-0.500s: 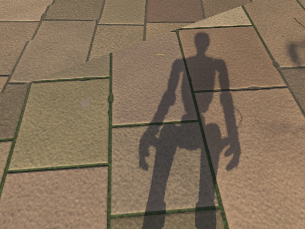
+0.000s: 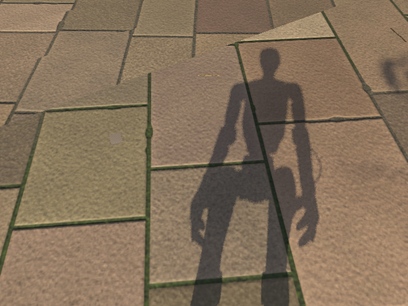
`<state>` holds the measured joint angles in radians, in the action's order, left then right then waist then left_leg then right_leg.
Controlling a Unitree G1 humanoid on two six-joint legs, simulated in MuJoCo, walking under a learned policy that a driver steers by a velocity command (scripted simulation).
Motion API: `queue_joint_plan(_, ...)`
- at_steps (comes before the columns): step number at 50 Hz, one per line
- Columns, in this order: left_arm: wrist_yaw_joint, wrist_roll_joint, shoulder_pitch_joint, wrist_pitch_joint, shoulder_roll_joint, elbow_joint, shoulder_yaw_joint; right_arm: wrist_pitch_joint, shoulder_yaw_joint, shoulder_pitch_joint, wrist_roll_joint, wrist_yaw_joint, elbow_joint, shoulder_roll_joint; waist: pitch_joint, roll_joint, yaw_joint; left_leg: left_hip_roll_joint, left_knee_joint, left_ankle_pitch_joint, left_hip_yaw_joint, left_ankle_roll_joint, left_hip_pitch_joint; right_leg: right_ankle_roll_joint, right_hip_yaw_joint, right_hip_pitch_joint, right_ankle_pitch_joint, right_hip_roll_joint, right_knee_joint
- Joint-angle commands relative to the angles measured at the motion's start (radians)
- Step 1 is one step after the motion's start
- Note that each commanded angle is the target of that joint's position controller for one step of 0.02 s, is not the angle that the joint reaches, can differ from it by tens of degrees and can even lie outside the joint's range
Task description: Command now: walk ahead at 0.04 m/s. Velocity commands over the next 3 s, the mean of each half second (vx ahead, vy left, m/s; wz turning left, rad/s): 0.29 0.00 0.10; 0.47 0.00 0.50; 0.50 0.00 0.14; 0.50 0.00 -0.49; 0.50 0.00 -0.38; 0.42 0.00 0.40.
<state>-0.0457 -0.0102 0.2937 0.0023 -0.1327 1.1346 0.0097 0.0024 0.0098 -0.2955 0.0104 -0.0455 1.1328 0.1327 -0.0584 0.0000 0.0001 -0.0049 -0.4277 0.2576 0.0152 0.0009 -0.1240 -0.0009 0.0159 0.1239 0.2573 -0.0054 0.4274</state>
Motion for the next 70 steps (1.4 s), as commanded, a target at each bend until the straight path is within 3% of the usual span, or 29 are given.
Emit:
queue_joint_plan(1, 0.0, -0.001, 0.08, -0.003, -0.066, 0.004, 0.006, -0.003, 0.006, -0.08, 0.001, 0.0, 0.004, 0.067, -0.025, -0.001, 0.0, 0.062, 0.084, -0.038, 0.056, 0.033, -0.042, -0.033, 0.056, 0.042, -0.04, 0.062, -0.083)
queue_joint_plan(5, 0.009, -0.007, 0.089, 0.012, -0.092, -0.023, 0.021, 0.012, 0.021, -0.09, 0.007, 0.009, -0.022, 0.093, -0.134, -0.003, 0.001, 0.028, 0.047, 0.491, 0.084, 0.09, -0.187, -0.089, 0.079, 0.191, 0.487, 0.025, -0.04)
queue_joint_plan(8, 0.014, -0.008, 0.091, -0.007, -0.071, -0.047, 0.018, -0.005, 0.021, -0.112, 0.007, 0.013, -0.04, 0.08, -0.141, -0.013, 0.007, 0.057, 0.039, 0.457, 0.149, 0.114, -0.189, -0.102, 0.118, 0.222, 0.431, 0.039, -0.004)
queue_joint_plan(14, 0.042, -0.02, -0.008, -0.063, -0.049, -0.132, 0.015, -0.027, 0.06, -0.214, 0.001, 0.022, -0.024, 0.167, -0.135, -0.163, 0.047, 0.24, 0.242, 0.532, 0.443, 0.23, -0.063, -0.079, -0.055, 0.307, 0.181, -0.027, 0.204)
queue_joint_plan(16, 0.047, -0.01, 0.11, -0.086, -0.045, -0.104, 0.019, -0.029, 0.059, -0.135, -0.003, 0.027, -0.052, 0.153, -0.138, -0.116, -0.029, 0.183, 0.167, 0.453, 0.388, 0.213, -0.251, -0.095, -0.038, 0.062, 0.178, -0.026, 0.064)
queue_joint_plan(17, 0.043, -0.002, 0.275, -0.096, -0.065, -0.059, 0.027, -0.036, 0.054, -0.007, -0.008, 0.028, -0.101, 0.137, -0.137, -0.049, -0.126, 0.106, 0.035, 0.371, 0.288, 0.168, -0.435, -0.116, 0.057, -0.15, 0.198, 0.026, -0.06)
queue_joint_plan(18, 0.031, -0.004, 0.419, -0.103, -0.167, -0.014, 0.057, -0.057, 0.036, 0.098, -0.019, 0.035, -0.163, 0.063, -0.128, 0.201, -0.186, -0.049, -0.285, 0.235, 0.063, 0.105, -0.638, -0.16, 0.346, -0.332, 0.352, 0.193, -0.216)
queue_joint_plan(19, 0.027, -0.008, 0.498, -0.095, -0.219, 0.017, 0.076, -0.073, 0.04, 0.119, 0.012, 0.04, -0.195, 0.087, -0.143, 0.271, -0.182, -0.045, -0.517, 0.256, -0.019, 0.102, -0.757, -0.208, 0.532, -0.373, 0.168, 0.378, -0.267)
queue_joint_plan(20, 0.025, -0.018, 0.436, -0.091, -0.157, -0.003, 0.061, -0.076, 0.05, 0.111, 0.031, 0.043, -0.18, 0.121, -0.15, 0.093, -0.135, 0.007, -0.631, 0.216, 0.027, 0.111, -0.752, -0.205, 0.453, -0.323, 0.021, 0.375, -0.228)
queue_joint_plan(22, 0.025, -0.025, 0.305, -0.093, -0.125, -0.045, 0.045, -0.078, 0.046, 0.049, 0.013, 0.059, -0.153, 0.074, -0.119, 0.042, -0.061, 0.036, -0.693, 0.105, 0.045, 0.11, -0.704, -0.177, 0.294, -0.259, -0.067, 0.316, -0.25)
queue_joint_plan(30, 0.012, -0.011, 0.212, -0.123, -0.109, -0.056, 0.003, -0.048, 0.022, 0.28, 0.012, 0.095, -0.283, 0.029, -0.122, 0.096, -0.005, -0.01, -0.345, -0.141, -0.142, 0.105, -0.501, -0.11, -0.117, -0.065, -0.605, 0.184, -0.265)
queue_joint_plan(34, -0.006, 0.002, 0.226, -0.128, -0.189, -0.049, 0.016, -0.043, 0.049, 0.124, 0.014, 0.085, -0.255, 0.122, 0.023, 0.125, 0.085, -0.102, -0.245, -0.12, -0.213, 0.18, -0.181, -0.089, -0.181, -0.112, -1.128, 0.231, 0.04)
queue_joint_plan(36, 0.001, 0.001, 0.188, -0.117, -0.222, -0.072, 0.027, -0.048, 0.081, -0.115, 0.024, 0.078, -0.175, 0.185, 0.145, 0.125, 0.194, -0.108, -0.125, -0.119, -0.148, 0.239, 0.096, -0.086, -0.192, -0.032, -0.955, 0.219, 0.424)
queue_joint_plan(37, 0.016, -0.01, 0.18, -0.114, -0.182, -0.105, 0.024, -0.044, 0.106, -0.17, 0.031, 0.069, -0.17, 0.262, 0.2, -0.008, 0.199, 0.084, -0.073, 0.037, 0.117, 0.299, 0.254, -0.075, -0.2, 0.167, -0.369, 0.134, 0.787)
queue_joint_plan(38, 0.032, 0.01, 0.239, -0.117, -0.104, -0.172, 0.015, -0.037, 0.117, -0.113, 0.031, 0.072, -0.205, 0.336, 0.304, -0.205, 0.098, 0.356, 0.068, 0.026, 0.724, 0.473, 0.43, -0.045, -0.084, 0.493, 0.268, -0.051, 1.127)
queue_joint_plan(39, 0.039, -0.002, 0.112, -0.126, -0.177, -0.207, 0.029, -0.032, 0.116, -0.085, 0.001, 0.07, -0.2, 0.313, 0.233, -0.069, 0.121, 0.323, 0.178, 0.156, 0.719, 0.453, 0.364, -0.061, 0.043, 0.608, 0.16, 0.002, 1.125)
queue_joint_plan(40, 0.045, 0.0, 0.05, -0.135, -0.188, -0.239, 0.031, -0.035, 0.102, -0.022, -0.003, 0.064, -0.208, 0.268, 0.108, -0.022, 0.084, 0.31, 0.211, 0.136, 0.602, 0.41, 0.228, -0.066, 0.037, 0.627, 0.063, 0.048, 1.043)
queue_joint_plan(42, 0.041, -0.019, 0.04, -0.124, -0.175, -0.243, 0.034, -0.052, 0.083, 0.04, 0.001, 0.057, -0.22, 0.205, 0.018, 0.09, -0.001, 0.226, 0.23, -0.13, 0.438, 0.34, -0.006, -0.045, 0.041, 0.5, 0.026, 0.104, 0.887)
queue_joint_plan(45, 0.048, -0.04, 0.055, -0.069, -0.143, -0.259, 0.032, -0.081, 0.073, 0.02, -0.008, 0.052, -0.216, 0.202, 0.022, 0.045, -0.047, 0.143, 0.235, -0.321, 0.296, 0.311, -0.112, -0.002, 0.022, 0.418, 0.036, 0.12, 0.752)
queue_joint_plan(48, 0.054, -0.041, -0.08, -0.048, -0.154, -0.32, 0.038, -0.084, 0.075, -0.05, -0.015, 0.049, -0.21, 0.226, -0.004, -0.007, -0.014, 0.1, 0.251, -0.333, 0.262, 0.264, -0.106, 0.03, -0.009, 0.5, -0.091, 0.12, 0.62)
queue_joint_plan(53, 0.064, -0.034, -0.29, -0.039, -0.167, -0.407, 0.041, -0.073, 0.073, -0.19, -0.011, 0.044, -0.205, 0.225, 0.004, -0.049, 0.071, 0.094, 0.215, -0.429, 0.303, 0.189, 0.059, 0.043, -0.014, 0.632, -0.253, 0.084, 0.436)
queue_joint_plan(60, 0.084, -0.021, -0.459, -0.059, -0.147, -0.483, 0.011, -0.078, 0.057, -0.287, 0.006, 0.021, -0.191, 0.205, -0.012, -0.084, 0.124, 0.116, 0.173, -0.64, 0.286, 0.185, 0.225, -0.007, -0.073, 0.579, -0.266, 0.019, 0.179)
queue_joint_plan(64, 0.062, -0.007, -0.191, -0.074, -0.224, -0.411, 0.04, -0.094, 0.061, -0.217, 0.02, 0.019, -0.193, 0.259, 0.094, -0.112, -0.014, 0.128, -0.056, -1.055, 0.211, 0.128, 0.246, -0.105, -0.089, 0.203, -0.145, -0.063, 0.07)
queue_joint_plan(65, 0.049, -0.008, -0.031, -0.083, -0.242, -0.364, 0.051, -0.096, 0.062, -0.189, 0.018, 0.023, -0.197, 0.265, 0.168, -0.095, -0.096, 0.104, -0.238, -1.018, 0.171, 0.119, 0.194, -0.135, -0.07, 0.019, -0.198, -0.039, 0.011)
queue_joint_plan(66, 0.034, -0.029, 0.134, -0.087, -0.29, -0.333, 0.065, -0.101, 0.051, -0.186, 0.015, 0.028, -0.224, 0.225, 0.288, -0.019, -0.148, 0.067, -0.498, -0.705, 0.142, 0.117, 0.022, -0.185, 0.124, -0.228, -0.114, 0.131, 0.045)
queue_joint_plan(67, 0.042, -0.044, 0.165, -0.079, -0.385, -0.315, 0.094, -0.095, 0.038, -0.333, -0.019, 0.036, -0.219, 0.139, 0.37, 0.255, -0.069, -0.129, -0.89, 0.13, 0.032, 0.05, -0.344, -0.378, 0.641, -0.478, -0.181, 0.4, 0.001)
queue_joint_plan(68, 0.061, 0.003, 0.111, -0.066, -0.304, -0.311, 0.085, -0.098, 0.049, -0.3, 0.02, 0.033, -0.218, 0.229, 0.309, 0.131, -0.05, -0.083, -0.949, 0.195, 0.082, 0.074, -0.455, -0.375, 0.778, -0.398, -0.071, 0.366, -0.115)
queue_joint_plan(69, 0.067, 0.01, 0.004, -0.066, -0.253, -0.33, 0.074, -0.102, 0.05, -0.17, 0.026, 0.038, -0.251, 0.235, 0.143, 0.067, -0.022, -0.03, -0.913, 0.092, 0.087, 0.073, -0.505, -0.348, 0.612, -0.247, -0.045, 0.323, -0.141)
queue_joint_plan(70, 0.072, 0.001, -0.031, -0.069, -0.214, -0.333, 0.065, -0.108, 0.045, -0.086, 0.03, 0.043, -0.277, 0.228, 0.08, -0.003, -0.019, 0.0, -0.863, 0.043, 0.075, 0.068, -0.499, -0.323, 0.504, -0.145, -0.151, 0.274, -0.162)
